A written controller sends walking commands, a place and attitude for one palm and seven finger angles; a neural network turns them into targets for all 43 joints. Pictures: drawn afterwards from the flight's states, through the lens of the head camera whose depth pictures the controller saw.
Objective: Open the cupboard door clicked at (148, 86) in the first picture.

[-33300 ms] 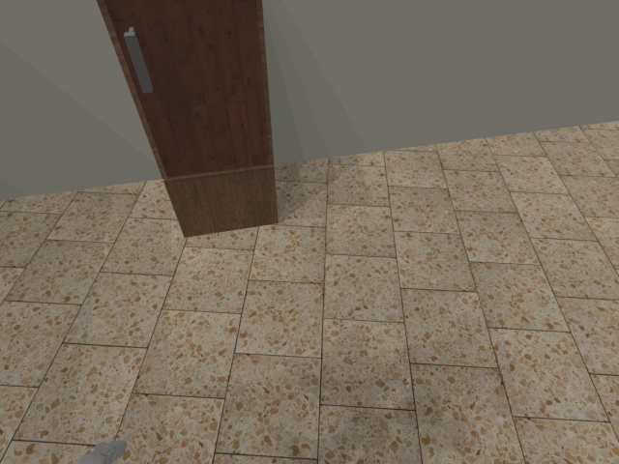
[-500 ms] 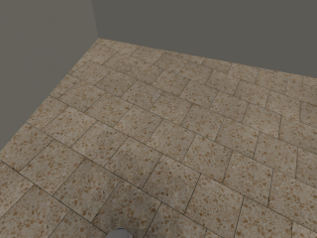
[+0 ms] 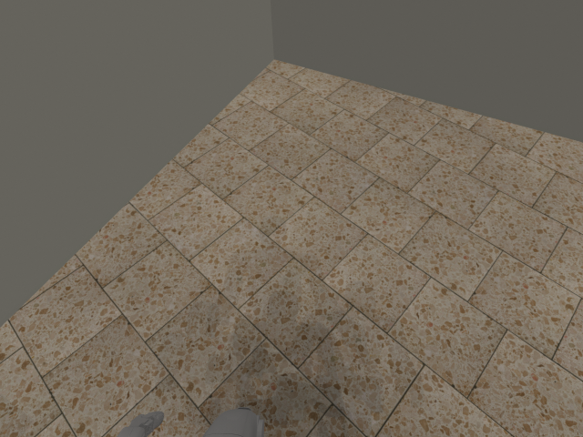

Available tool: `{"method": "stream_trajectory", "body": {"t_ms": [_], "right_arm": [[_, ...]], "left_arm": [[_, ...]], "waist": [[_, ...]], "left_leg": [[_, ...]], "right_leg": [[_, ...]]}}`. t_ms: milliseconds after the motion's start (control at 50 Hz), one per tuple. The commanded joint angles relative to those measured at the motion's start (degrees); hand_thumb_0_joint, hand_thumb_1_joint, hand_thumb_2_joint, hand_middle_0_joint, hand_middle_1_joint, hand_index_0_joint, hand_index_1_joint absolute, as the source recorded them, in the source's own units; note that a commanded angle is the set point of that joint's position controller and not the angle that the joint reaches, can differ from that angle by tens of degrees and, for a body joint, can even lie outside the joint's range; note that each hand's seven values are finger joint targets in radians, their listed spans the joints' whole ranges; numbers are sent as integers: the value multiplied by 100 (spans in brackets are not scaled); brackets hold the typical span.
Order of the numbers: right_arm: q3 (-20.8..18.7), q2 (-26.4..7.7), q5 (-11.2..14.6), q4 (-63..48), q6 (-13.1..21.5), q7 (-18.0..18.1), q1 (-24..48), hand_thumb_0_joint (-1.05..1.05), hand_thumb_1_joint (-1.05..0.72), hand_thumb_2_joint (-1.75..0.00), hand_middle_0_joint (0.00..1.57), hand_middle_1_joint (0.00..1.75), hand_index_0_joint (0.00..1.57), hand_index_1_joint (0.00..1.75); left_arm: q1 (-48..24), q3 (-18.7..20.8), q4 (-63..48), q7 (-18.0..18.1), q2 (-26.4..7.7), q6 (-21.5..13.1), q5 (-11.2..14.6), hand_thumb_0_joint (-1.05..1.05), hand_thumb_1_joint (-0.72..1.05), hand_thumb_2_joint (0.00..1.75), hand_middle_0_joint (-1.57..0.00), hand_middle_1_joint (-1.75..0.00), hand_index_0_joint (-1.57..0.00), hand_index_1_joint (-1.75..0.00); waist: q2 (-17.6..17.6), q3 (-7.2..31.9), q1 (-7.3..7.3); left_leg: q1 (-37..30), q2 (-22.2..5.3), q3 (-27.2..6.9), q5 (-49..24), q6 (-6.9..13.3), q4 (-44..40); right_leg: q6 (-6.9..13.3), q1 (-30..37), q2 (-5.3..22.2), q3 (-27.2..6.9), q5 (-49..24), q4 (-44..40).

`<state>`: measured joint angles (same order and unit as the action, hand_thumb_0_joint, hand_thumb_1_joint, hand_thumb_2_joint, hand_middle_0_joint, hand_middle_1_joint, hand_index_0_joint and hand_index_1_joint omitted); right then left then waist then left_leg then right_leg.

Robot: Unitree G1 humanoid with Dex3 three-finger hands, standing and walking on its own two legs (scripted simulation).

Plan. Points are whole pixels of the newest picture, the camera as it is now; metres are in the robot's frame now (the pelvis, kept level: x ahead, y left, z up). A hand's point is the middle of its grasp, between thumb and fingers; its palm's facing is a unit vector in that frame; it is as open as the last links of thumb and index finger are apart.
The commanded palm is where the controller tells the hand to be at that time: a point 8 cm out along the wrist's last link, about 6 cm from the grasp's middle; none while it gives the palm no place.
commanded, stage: turn to face it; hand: left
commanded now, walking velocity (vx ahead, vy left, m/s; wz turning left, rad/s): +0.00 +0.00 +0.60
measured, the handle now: out of the picture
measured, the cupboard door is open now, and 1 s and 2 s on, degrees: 48 48 48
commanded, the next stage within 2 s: none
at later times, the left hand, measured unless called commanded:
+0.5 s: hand out of the picture +0.08 +0.23 -0.16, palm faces +0.31 -0.91 -0.29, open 7.4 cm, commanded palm none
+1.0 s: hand out of the picture +0.03 +0.19 -0.18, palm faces +0.58 -0.77 -0.25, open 7.4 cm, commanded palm none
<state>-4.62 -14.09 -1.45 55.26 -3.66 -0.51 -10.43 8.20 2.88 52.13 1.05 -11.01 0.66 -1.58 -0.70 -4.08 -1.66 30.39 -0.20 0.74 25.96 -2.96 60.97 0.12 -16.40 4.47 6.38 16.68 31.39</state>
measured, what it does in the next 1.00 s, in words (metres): steps on the spot, turning left: left foot, then right foot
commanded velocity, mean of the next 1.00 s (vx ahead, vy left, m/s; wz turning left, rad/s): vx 0.00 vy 0.00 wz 0.60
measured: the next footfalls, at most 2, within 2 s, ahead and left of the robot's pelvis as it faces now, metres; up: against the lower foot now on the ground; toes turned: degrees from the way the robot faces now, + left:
left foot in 0.22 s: +0.07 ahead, +0.13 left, +0.00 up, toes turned +15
right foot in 0.56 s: +0.14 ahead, -0.14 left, +0.00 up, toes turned +17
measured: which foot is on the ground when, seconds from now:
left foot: up 0.00-0.20, down 0.22-0.54, up 0.56-0.84, down 0.86-1.00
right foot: down 0.00-0.22, up 0.24-0.54, down 0.56-0.86, up 0.88-1.00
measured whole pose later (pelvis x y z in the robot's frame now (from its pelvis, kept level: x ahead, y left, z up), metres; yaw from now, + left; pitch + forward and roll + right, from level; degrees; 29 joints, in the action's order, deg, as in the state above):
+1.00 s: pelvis +0.08 -0.03 -0.01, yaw +37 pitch +2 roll +0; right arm -2.6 -13.2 -1.6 50.2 -1.5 -0.1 -7.2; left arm 8.5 3.5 51.4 0.8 -14.5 4.1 -1.0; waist 2.4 -7.5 -0.3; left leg 19.1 0.3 0.4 16.4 0.7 33.9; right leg -4.7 -26.6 5.1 3.0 29.3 61.7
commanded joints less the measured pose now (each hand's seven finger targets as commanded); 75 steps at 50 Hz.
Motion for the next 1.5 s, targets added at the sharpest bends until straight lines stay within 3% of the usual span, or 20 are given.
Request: {"method": "stream_trajectory", "body": {"t_ms": [0, 80, 160, 200, 220, 480, 540, 640, 720, 780, 800, 840, 880, 1100, 1120, 1160, 1260, 1440, 1460, 1480], "right_arm": [[1, -184, 65, -606, 126, -73, 387, 0, -90, -90, 20, 30, 20, 30], [100, -102, 95, -746, 192, -106, 703, 0, -90, -90, 20, 30, 20, 30], [5, -550, 46, -642, 233, -72, -49, 0, -90, -90, 20, 30, 20, 30], [-290, -1684, 1, -559, 267, 1, -869, 0, -90, -90, 20, 30, 20, 30], [-269, -1688, 13, -442, 207, 41, -990, 0, -90, -90, 20, 30, 20, 30], [-227, -1235, 32, -898, 169, 78, 521, 0, -90, -90, 20, 30, 20, 30], [-157, -693, 88, -1157, 150, -9, 705, 0, -90, -90, 20, 30, 20, 30], [-69, -456, 68, -890, 62, -100, 451, 0, -90, -90, 20, 30, 20, 30], [77, -233, 110, -938, 163, -133, 883, 0, -90, -90, 20, 30, 20, 30], [43, -359, 96, -841, 193, -121, 419, 0, -90, -90, 20, 30, 20, 30], [-8, -543, 77, -748, 219, -109, 64, 0, -90, -90, 20, 30, 20, 30], [-305, -1613, 3, -633, 258, -12, -762, 0, -90, -90, 20, 30, 20, 30], [-251, -1507, -6, -585, 230, 74, -742, 0, -90, -90, 20, 30, 20, 30], [-230, -1214, 13, -868, 165, 99, 457, 0, -90, -90, 20, 30, 20, 30], [-221, -1079, 53, -939, 151, 84, 568, 0, -90, -90, 20, 30, 20, 30], [-146, -571, 107, -1159, 156, 14, 696, 0, -90, -90, 20, 30, 20, 30], [-110, -499, 58, -834, 22, -90, 423, 0, -90, -90, 20, 30, 20, 30], [13, -414, 88, -840, 172, -116, 372, 0, -90, -90, 20, 30, 20, 30], [-64, -661, 66, -745, 209, -102, -17, 0, -90, -90, 20, 30, 20, 30], [-217, -1274, 18, -726, 257, -70, -380, 0, -90, -90, 20, 30, 20, 30]], "left_arm": [[410, 187, -268, 77, -929, -175, 20, 0, 90, 90, -20, -30, -20, -30], [806, 254, -134, 56, -1239, -180, -8, 0, 90, 90, -20, -30, -20, -30], [467, 299, -271, 9, -1347, -159, 86, 0, 90, 90, -20, -30, -20, -30], [70, 121, -694, -29, -706, -88, 142, 0, 90, 90, -20, -30, -20, -30], [-152, 140, -806, 23, -914, 25, 84, 0, 90, 90, -20, -30, -20, -30], [547, 201, -484, -61, -857, 36, 91, 0, 90, 90, -20, -30, -20, -30], [850, 355, -519, 62, -1812, -81, -2, 0, 90, 90, -20, -30, -20, -30], [152, 174, -700, 90, -1081, -98, 26, 0, 90, 90, -20, -30, -20, -30], [818, 282, -464, 84, -1372, -115, 5, 0, 90, 90, -20, -30, -20, -30], [655, 321, -415, 40, -1451, -112, 46, 0, 90, 90, -20, -30, -20, -30], [529, 325, -483, 18, -1414, -102, 96, 0, 90, 90, -20, -30, -20, -30], [109, 139, -882, -28, -738, -41, 152, 0, 90, 90, -20, -30, -20, -30], [-342, 139, -1004, 25, -890, 69, 90, 0, 90, 90, -20, -30, -20, -30], [420, 203, -550, -61, -798, 63, 111, 0, 90, 90, -20, -30, -20, -30], [664, 253, -505, -32, -956, 19, 95, 0, 90, 90, -20, -30, -20, -30], [825, 386, -553, 53, -1789, -58, -18, 0, 90, 90, -20, -30, -20, -30], [81, 158, -746, 83, -1050, -87, 49, 0, 90, 90, -20, -30, -20, -30], [575, 335, -456, 30, -1427, -87, 62, 0, 90, 90, -20, -30, -20, -30], [454, 324, -519, 5, -1336, -69, 100, 0, 90, 90, -20, -30, -20, -30], [403, 246, -706, -33, -985, -36, 127, 0, 90, 90, -20, -30, -20, -30]], "waist": [[1181, 622, 234], [1156, 799, 458], [932, 1088, -48], [-1843, 1444, -540], [-1080, 1385, -497], [-699, 796, 333], [1985, 686, 592], [1578, 618, 128], [1163, 872, 506], [1189, 964, 249], [855, 1117, 18], [-1825, 1356, -476], [-627, 1020, -392], [-865, 785, 290], [-413, 764, 443], [2095, 615, 626], [1499, 483, 103], [1079, 854, 172], [512, 1058, -71], [-1077, 1321, -255]], "left_leg": [[398, -282, 307, 82, -152, -277], [-180, -52, 742, -82, -96, -1868], [-2013, -34, 759, -1802, 129, -3423], [-3541, -2525, -2449, -5965, 1522, -3737], [-3326, -2649, -2201, -5636, 1841, -3621], [-1050, -975, -1511, -2265, 896, -3490], [458, 194, -276, 1082, 88, 52], [242, -207, 64, 214, -119, 241], [-263, -5, 606, 88, -100, -1779], [-1225, 113, 701, -852, 16, -2969], [-1997, 40, 601, -1685, 111, -3503], [-3523, -2405, -2512, -5647, 1510, -3780], [-2909, -2345, -2186, -4625, 1798, -3753], [-1112, -992, -1667, -2369, 960, -3543], [-635, -704, -1532, -1767, 730, -3210], [560, 388, -216, 978, 52, -426], [225, -163, -62, 53, -96, 641], [-1515, 67, 614, -1018, 59, -3087], [-2408, -183, 320, -1951, 201, -3586], [-3400, -1619, -1625, -3683, 835, -3751]], "right_leg": [[572, 1430, 1431, -430, -3660, -894], [507, 1937, 1516, -205, -4767, -314], [22, 962, 1389, 291, -4102, 830], [-630, -1648, 194, 269, 2166, 3211], [-519, -1767, 248, -526, 2236, 3689], [-433, 523, -388, -265, 10, 110], [782, 876, 2463, -2987, -686, -1823], [615, 1047, 1380, -704, -2985, -939], [543, 1926, 1479, -410, -4477, -248], [240, 1490, 1412, -67, -4083, 294], [31, 957, 1359, 77, -3645, 785], [-645, -1679, 201, 216, 2109, 3044], [-508, -1877, 304, -586, 1848, 3625], [-408, 477, -390, -306, 228, 349], [-364, 1090, -224, -422, -177, -519], [684, 1149, 2347, -3051, -260, -1945], [641, 803, 1377, -752, -2513, -1119], [228, 1118, 1488, -15, -3343, 180], [-40, 473, 1378, 209, -2728, 866], [-481, -1004, 595, 456, 39, 2137]]}}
